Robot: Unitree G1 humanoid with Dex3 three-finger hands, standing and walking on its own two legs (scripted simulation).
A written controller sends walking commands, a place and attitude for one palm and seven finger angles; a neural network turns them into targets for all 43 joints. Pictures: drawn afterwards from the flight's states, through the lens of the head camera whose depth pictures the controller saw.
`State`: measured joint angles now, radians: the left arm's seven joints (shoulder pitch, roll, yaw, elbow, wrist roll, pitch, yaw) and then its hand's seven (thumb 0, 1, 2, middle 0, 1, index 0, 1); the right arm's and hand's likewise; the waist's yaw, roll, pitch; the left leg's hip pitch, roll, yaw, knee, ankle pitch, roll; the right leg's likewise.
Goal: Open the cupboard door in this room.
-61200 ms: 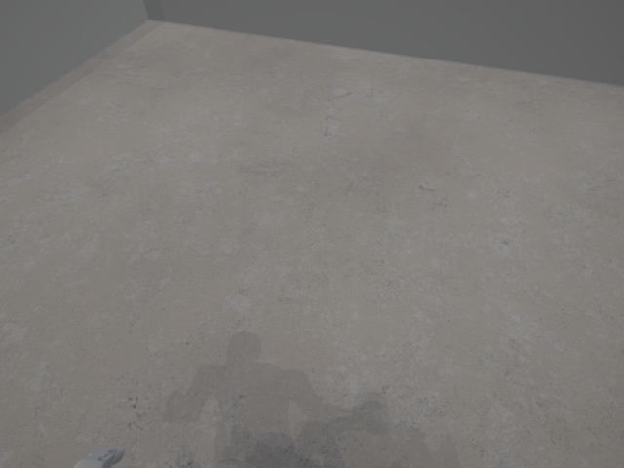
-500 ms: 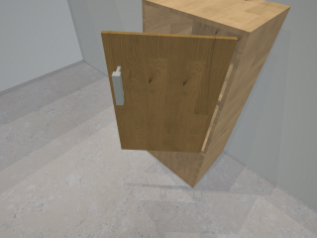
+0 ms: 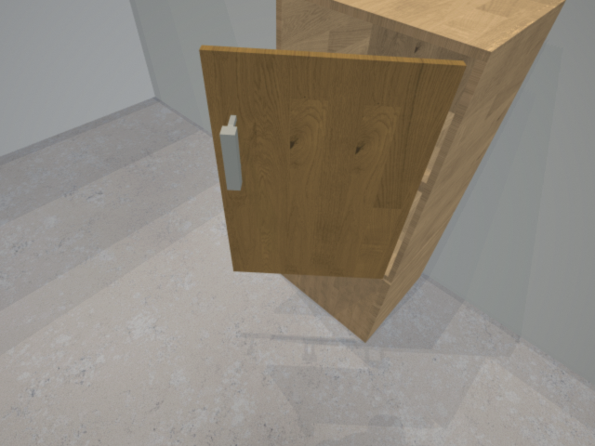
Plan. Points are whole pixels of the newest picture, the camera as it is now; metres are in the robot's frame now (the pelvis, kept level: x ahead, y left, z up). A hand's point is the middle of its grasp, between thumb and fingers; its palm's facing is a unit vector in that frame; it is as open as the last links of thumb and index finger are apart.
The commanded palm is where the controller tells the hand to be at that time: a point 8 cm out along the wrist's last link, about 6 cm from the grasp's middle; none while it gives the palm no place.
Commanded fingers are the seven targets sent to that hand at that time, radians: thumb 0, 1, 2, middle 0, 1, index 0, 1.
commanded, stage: look again from close up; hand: left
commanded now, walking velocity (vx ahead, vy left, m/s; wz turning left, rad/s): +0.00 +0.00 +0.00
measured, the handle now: (233, 152) +0.58 +0.16 +0.07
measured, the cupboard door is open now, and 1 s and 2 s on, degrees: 41 41 41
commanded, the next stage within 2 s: raise the hand with hooked fingers in 0.44 s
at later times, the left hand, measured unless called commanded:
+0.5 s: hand out of the picture -0.02 +0.16 -0.18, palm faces +0.03 -0.99 -0.15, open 7.3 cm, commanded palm none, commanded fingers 0.00 0.90 0.90 -0.20 -0.30 -0.20 -0.30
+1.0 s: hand (181, 420) +0.16 +0.17 -0.05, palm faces +0.12 -0.99 +0.01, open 8.7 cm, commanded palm +0.15 +0.23 -0.02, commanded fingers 0.00 0.34 0.66 -0.24 -0.66 -0.24 -0.66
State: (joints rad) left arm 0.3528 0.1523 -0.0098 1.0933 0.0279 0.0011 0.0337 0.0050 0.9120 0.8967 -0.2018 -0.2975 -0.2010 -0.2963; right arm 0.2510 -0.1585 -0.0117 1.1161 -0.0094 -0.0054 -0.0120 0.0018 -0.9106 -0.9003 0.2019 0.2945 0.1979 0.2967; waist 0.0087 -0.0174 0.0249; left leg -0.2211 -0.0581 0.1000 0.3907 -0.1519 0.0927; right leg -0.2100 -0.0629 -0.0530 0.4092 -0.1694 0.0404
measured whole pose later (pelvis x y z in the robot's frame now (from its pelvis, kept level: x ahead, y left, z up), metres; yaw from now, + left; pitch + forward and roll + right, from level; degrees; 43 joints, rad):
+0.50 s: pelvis +0.00 +0.00 +0.00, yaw -1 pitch -2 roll +0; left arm 0.37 0.12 0.00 1.09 0.03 -0.01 0.04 0.00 0.91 0.90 -0.20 -0.30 -0.20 -0.30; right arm 0.30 -0.12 -0.02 1.13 -0.01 -0.01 -0.02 0.00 -0.91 -0.90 0.20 0.29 0.20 0.30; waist 0.00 -0.02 0.01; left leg -0.22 -0.06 0.11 0.39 -0.16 0.10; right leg -0.21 -0.06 -0.04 0.41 -0.17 0.04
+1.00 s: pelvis +0.00 -0.03 -0.08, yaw +3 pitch +9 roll -1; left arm 0.53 0.21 0.13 0.02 -0.25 -0.39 -0.23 0.01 0.57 0.75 -0.23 -0.52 -0.23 -0.52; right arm 0.17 -0.27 -0.06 0.42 0.04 -0.21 -0.02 0.01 -0.91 -0.90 0.20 0.29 0.20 0.30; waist 0.01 -0.03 -0.13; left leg -0.77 -0.02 0.03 1.07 -0.46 0.06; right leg -0.73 0.02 -0.07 1.05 -0.48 -0.04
